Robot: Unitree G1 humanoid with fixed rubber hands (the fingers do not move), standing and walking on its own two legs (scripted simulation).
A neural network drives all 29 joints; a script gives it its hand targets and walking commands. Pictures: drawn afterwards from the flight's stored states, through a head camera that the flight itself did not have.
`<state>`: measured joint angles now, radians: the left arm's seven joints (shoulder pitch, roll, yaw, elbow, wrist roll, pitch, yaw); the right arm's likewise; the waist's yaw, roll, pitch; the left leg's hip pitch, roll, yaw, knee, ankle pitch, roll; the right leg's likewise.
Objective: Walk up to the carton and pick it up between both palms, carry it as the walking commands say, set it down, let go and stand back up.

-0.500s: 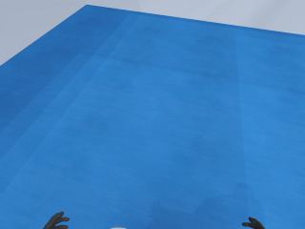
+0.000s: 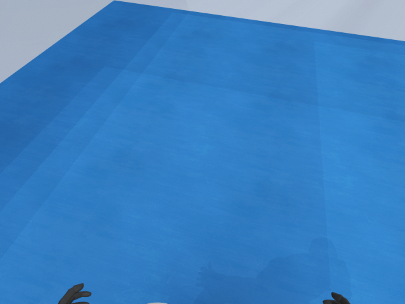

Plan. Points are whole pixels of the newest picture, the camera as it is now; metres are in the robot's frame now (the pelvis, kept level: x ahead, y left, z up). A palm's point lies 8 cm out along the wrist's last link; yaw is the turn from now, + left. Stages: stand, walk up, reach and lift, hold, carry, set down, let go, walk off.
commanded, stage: stand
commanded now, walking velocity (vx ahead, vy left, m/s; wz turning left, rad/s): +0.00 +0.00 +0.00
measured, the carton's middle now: out of the picture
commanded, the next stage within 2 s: walk up in 0.30 s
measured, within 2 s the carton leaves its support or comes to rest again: neither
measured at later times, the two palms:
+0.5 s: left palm out of the picture +0.08 +0.28 -0.11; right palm out of the picture +0.08 -0.29 -0.10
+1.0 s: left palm out of the picture +0.12 +0.28 -0.12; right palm out of the picture +0.02 -0.25 -0.10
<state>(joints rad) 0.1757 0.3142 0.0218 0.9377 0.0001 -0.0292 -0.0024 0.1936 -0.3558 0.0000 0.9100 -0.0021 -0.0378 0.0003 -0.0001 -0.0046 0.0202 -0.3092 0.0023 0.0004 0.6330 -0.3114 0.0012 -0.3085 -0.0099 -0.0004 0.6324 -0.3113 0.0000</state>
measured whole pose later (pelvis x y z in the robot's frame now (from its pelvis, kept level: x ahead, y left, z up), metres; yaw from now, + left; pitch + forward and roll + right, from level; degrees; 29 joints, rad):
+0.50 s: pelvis +0.00 +0.00 +0.00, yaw +0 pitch -1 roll +0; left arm 0.16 0.32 0.02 0.98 0.00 -0.02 -0.01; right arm 0.18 -0.35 0.00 0.95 0.00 -0.03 -0.01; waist 0.00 -0.01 0.02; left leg -0.30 0.00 0.00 0.59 -0.28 0.00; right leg -0.29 -0.01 0.00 0.57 -0.27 0.00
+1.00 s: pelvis -0.02 +0.03 +0.00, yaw -10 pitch -1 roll -1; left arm 0.18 0.32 0.04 0.83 0.00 0.07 -0.02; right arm 0.17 -0.26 0.00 0.89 0.00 0.06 -0.04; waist 0.00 -0.05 0.06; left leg -0.21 0.03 0.04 0.59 -0.37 0.00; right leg -0.45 0.02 0.08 0.96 -0.41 0.01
